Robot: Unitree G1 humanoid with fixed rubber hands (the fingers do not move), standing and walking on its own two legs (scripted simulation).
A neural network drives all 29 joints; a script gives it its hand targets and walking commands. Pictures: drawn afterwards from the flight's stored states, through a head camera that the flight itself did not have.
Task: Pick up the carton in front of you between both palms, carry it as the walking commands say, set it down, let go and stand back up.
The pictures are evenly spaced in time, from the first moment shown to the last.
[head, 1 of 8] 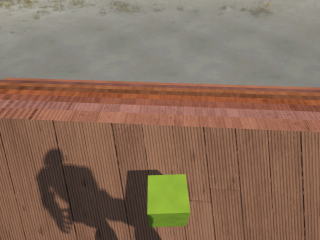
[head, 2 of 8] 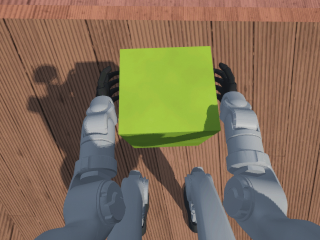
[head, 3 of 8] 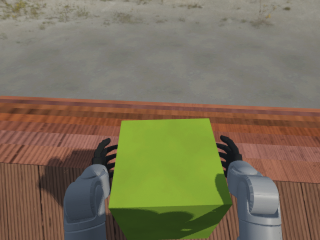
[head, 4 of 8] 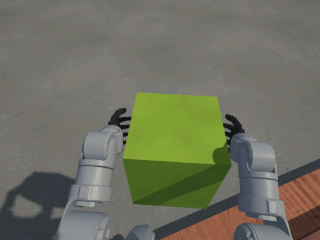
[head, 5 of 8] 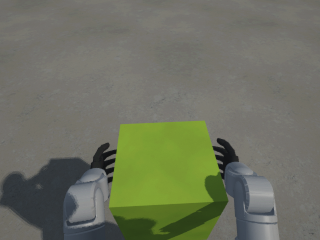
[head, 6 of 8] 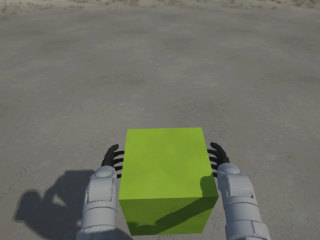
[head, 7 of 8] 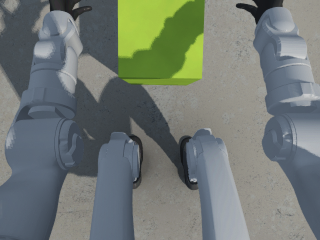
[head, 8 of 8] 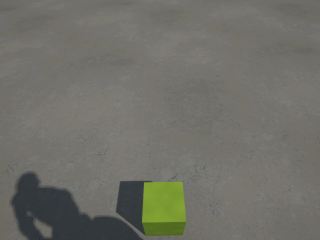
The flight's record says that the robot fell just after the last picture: no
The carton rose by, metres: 0.68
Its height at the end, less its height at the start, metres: -1.42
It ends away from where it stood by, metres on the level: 6.43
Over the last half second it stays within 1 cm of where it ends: yes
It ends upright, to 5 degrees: yes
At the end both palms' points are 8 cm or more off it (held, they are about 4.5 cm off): yes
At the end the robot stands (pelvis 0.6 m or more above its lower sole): yes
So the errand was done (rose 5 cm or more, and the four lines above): yes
